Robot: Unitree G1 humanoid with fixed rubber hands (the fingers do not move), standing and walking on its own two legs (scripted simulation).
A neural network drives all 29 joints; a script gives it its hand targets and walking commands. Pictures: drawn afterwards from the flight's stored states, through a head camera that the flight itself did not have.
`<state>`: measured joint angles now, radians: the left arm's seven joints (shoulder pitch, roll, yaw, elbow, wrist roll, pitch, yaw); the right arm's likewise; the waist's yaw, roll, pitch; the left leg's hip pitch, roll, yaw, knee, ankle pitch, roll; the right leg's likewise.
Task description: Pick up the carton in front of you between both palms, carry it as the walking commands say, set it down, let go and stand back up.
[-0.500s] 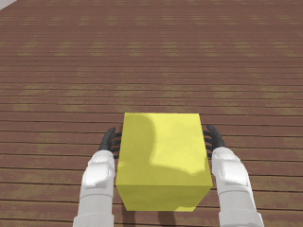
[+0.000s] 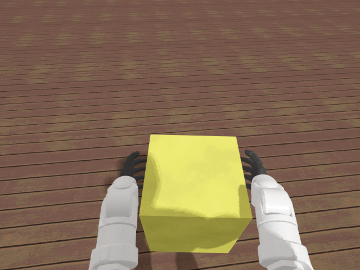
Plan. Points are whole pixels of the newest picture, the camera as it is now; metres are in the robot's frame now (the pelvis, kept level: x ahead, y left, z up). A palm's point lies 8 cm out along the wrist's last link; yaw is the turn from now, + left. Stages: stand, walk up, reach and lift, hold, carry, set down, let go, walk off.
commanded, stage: hold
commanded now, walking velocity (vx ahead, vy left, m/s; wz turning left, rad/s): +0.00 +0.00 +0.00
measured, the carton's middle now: (191, 196) +0.30 +0.00 -0.04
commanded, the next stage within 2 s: set down in 0.16 s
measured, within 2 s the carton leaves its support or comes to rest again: neither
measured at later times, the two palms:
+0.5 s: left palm (125, 176) +0.33 +0.17 +0.01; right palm (243, 173) +0.34 -0.13 +0.02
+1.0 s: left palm (135, 202) +0.37 +0.18 -0.20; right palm (225, 200) +0.38 -0.12 -0.19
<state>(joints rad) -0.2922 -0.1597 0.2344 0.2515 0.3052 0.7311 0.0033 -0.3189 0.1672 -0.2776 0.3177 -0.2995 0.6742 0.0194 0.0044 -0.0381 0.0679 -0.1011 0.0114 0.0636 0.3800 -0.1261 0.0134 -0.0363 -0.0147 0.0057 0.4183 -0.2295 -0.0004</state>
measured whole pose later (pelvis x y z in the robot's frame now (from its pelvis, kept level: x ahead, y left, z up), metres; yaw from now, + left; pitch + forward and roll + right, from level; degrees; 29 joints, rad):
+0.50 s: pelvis +0.00 +0.01 -0.01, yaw +0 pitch -5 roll +0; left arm -0.52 -0.20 0.48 0.48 0.43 0.56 -0.06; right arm -0.53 0.23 -0.53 0.51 -0.47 0.51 0.05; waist 0.02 -0.05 0.11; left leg -0.26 -0.01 0.07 0.53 -0.19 0.04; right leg -0.20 -0.01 0.05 0.58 -0.31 0.01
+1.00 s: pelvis -0.03 -0.01 -0.12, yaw +0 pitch +33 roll -1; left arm -0.68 -0.03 0.39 0.58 0.23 0.19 -0.05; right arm -0.64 0.19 -0.42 0.51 -0.19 0.16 -0.10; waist 0.03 -0.05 -0.10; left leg -1.40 0.03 -0.01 1.14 -0.32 0.00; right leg -1.32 0.05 0.01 1.19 -0.45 0.00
